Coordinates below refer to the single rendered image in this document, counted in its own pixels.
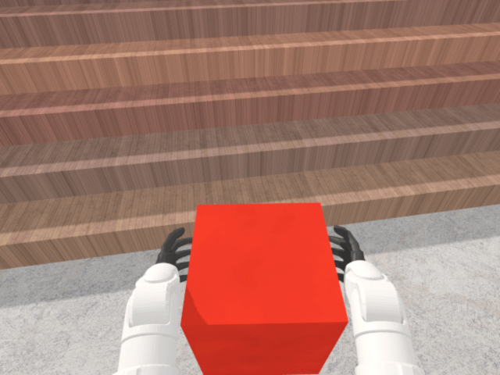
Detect robot right hand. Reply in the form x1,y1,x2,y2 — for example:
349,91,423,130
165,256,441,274
328,225,365,283

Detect carton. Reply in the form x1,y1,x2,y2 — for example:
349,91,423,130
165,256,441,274
180,202,348,375

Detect robot right forearm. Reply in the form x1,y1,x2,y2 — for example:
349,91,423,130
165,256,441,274
344,260,426,375

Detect robot left forearm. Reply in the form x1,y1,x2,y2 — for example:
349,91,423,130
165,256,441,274
113,263,181,375

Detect robot left hand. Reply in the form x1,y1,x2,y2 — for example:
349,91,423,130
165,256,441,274
155,227,193,283

